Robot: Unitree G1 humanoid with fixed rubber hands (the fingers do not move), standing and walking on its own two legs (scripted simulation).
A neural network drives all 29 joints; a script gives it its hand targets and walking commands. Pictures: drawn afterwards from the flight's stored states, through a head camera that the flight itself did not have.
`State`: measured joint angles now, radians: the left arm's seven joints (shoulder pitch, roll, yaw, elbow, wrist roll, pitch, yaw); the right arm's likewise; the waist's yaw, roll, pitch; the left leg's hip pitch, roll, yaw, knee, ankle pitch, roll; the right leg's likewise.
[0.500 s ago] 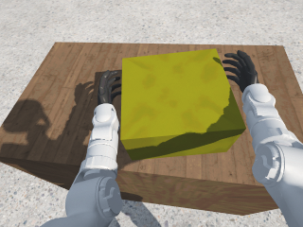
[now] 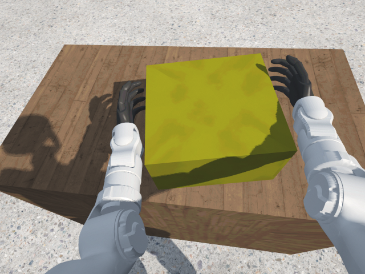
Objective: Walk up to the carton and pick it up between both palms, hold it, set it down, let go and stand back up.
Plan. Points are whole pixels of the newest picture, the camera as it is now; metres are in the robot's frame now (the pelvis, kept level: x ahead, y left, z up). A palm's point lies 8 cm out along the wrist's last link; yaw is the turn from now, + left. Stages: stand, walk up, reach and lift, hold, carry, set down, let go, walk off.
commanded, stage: set down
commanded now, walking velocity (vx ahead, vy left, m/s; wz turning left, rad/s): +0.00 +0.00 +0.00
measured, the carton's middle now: (209, 121) +0.46 +0.02 +0.01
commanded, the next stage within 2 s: none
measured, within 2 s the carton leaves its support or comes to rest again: neither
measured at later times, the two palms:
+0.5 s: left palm (114, 133) +0.39 +0.23 +0.05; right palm (321, 98) +0.47 -0.20 +0.09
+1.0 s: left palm (98, 110) +0.38 +0.23 +0.14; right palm (364, 87) +0.46 -0.25 +0.14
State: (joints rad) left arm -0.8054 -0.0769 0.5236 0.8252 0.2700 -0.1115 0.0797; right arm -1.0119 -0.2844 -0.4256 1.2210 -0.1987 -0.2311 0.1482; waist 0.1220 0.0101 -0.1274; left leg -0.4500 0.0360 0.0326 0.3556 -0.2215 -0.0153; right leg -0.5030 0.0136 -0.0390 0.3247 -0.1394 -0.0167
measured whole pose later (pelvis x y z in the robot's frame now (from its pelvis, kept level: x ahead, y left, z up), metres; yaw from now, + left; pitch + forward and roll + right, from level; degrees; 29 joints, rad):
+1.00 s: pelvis -0.07 -0.03 -0.03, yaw +1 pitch +26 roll +1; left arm -1.13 0.32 -0.03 1.16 -0.36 0.10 0.16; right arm -1.31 -0.64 0.23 1.40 0.49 0.06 0.20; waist 0.19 0.03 -0.31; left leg -0.83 0.05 0.01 0.56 -0.20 -0.05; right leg -0.88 0.02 -0.06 0.53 -0.12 -0.06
